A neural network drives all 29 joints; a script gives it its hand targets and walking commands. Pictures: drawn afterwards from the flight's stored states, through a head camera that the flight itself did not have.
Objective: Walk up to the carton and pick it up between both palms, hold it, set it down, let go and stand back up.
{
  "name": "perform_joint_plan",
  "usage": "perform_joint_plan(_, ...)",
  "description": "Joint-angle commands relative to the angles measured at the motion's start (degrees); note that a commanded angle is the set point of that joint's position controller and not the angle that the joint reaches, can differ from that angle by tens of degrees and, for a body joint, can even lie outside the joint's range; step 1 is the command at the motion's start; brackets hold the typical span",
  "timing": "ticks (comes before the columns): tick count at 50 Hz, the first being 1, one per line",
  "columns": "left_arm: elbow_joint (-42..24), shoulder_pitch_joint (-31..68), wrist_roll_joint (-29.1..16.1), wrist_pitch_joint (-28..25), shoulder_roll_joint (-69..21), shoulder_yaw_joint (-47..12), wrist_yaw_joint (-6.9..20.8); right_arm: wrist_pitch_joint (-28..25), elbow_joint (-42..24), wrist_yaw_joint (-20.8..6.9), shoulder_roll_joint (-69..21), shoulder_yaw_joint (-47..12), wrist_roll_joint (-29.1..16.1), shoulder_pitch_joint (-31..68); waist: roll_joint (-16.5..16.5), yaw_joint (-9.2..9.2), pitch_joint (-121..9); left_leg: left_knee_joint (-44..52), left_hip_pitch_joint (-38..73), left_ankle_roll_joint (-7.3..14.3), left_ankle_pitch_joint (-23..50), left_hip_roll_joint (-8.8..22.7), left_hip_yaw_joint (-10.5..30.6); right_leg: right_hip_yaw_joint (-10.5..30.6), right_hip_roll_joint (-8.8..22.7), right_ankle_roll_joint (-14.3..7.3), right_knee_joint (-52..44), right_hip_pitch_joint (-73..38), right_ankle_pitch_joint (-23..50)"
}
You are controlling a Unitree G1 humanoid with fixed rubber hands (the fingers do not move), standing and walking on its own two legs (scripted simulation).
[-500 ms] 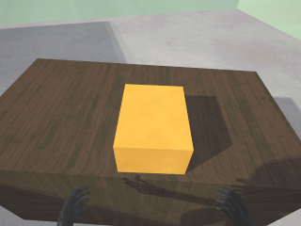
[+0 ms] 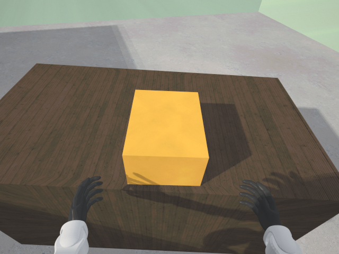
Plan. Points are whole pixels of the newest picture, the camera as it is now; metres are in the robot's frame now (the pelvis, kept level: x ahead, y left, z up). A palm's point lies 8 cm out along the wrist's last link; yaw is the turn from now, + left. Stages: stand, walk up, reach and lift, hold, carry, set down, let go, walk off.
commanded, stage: reach and lift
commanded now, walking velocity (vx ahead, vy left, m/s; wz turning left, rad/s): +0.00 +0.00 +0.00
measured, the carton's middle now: (165, 134) +0.52 +0.05 -0.04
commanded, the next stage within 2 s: none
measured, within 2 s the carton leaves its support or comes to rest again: neither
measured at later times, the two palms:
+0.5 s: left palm (80, 174) +0.30 +0.25 +0.02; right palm (256, 171) +0.33 -0.19 +0.04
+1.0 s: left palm (86, 137) +0.38 +0.25 +0.07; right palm (256, 137) +0.41 -0.20 +0.08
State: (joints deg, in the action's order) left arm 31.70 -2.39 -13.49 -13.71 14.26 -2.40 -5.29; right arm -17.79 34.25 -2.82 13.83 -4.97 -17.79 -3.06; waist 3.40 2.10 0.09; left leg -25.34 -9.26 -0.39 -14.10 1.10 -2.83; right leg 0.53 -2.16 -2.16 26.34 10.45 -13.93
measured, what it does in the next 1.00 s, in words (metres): stands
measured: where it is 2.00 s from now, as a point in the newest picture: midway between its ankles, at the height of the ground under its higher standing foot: outside the picture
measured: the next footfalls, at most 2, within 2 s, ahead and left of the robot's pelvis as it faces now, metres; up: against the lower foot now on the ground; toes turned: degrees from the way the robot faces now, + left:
none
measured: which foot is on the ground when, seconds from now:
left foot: down 0.00-1.00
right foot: down 0.00-1.00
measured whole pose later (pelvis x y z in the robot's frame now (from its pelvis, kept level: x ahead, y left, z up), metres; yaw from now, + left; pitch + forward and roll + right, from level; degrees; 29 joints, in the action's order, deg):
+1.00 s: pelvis +0.01 +0.01 +0.00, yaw +0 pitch +10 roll -1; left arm 44.3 34.4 -13.0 5.9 16.4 3.4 -2.5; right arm -1.3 50.0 -1.1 21.9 -6.0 -23.0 35.9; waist 0.7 3.4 -7.3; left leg -24.6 -22.5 -0.1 -12.3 1.8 -2.2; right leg 0.8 -3.1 -1.6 21.3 21.8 -9.7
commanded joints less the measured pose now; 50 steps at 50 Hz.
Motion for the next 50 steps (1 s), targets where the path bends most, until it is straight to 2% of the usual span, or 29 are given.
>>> perform_joint_plan(1, -10.9, 22.0, -0.5, -1.8, 8.6, 3.2, -0.5, -0.1, -10.6, 0.1, 8.5, 4.1, -0.2, 21.1, -4.6, 0.67, -13.1, 5.1, -1.0, 0.2, 5.7, -0.7, 1.5, 4.9, 3.1, 0.5, -5.6, -2.0, 6.7)
perform_joint_plan(6, -6.6, 27.1, 0.6, 1.4, 8.4, 4.5, 0.5, 2.9, -6.7, 0.6, 9.2, 4.1, -0.3, 26.8, -3.8, 0.8, -16.0, 5.0, -0.3, 0.5, 8.0, -0.7, 1.8, 4.3, 2.7, 0.9, -5.9, -2.0, 7.8)
perform_joint_plan(12, -5.1, 33.4, 1.3, 3.8, 8.1, 5.7, 1.6, 3.9, -4.5, 1.2, 11.0, 4.5, -0.2, 34.7, -2.7, 0.56, -19.3, 4.3, 1.6, 0.1, 13.2, -0.8, 2.1, 2.9, 1.6, 1.4, -6.2, -1.4, 10.9)
perform_joint_plan(18, -6.1, 39.5, 1.1, 5.8, 8.5, 6.3, 1.6, 5.2, -4.2, 1.4, 12.8, 5.1, -0.4, 41.3, -2.0, 0.18, -23.7, 3.2, 2.4, -0.1, 16.3, -0.8, 2.2, 2.1, 0.9, 1.6, -6.0, -1.0, 13.4)
perform_joint_plan(31, -10.6, 48.5, 2.2, 12.7, 10.1, 8.6, 2.5, 8.7, -1.9, 1.7, 17.3, 4.1, -3.9, 50.5, -4.7, 0.15, -32.3, -0.1, 6.6, -1.9, 29.4, -0.8, 2.3, 0.8, -0.1, 2.2, -5.2, -1.7, 26.6)
perform_joint_plan(40, -5.7, 56.4, 2.0, 16.9, 11.2, 9.0, 3.1, 11.9, 1.3, 1.7, 19.2, 3.3, -5.1, 60.2, -3.6, 1.0, -32.7, 0.4, 5.3, -1.4, 27.4, -0.6, 1.9, 0.2, -0.1, 3.0, -5.6, -0.4, 26.5)
perform_joint_plan(45, -1.8, 62.7, 0.8, 16.3, 12.5, 8.4, 2.9, 12.7, 3.3, 1.7, 19.7, 3.2, -5.3, 66.2, -3.0, 1.61, -36.5, 0.1, 3.3, -1.0, 26.1, -0.4, 1.5, 0.2, 0.0, 3.4, -4.9, -0.1, 26.7)
perform_joint_plan(50, 1.2, 68.5, -0.1, 15.1, 14.1, 8.2, 2.5, 12.7, 4.5, 2.0, 20.6, 3.0, -5.4, 72.2, -2.3, 1.99, -43.0, -0.9, 1.7, -1.0, 27.5, -0.3, 1.2, 0.1, 0.1, 4.0, -3.5, -1.0, 30.5)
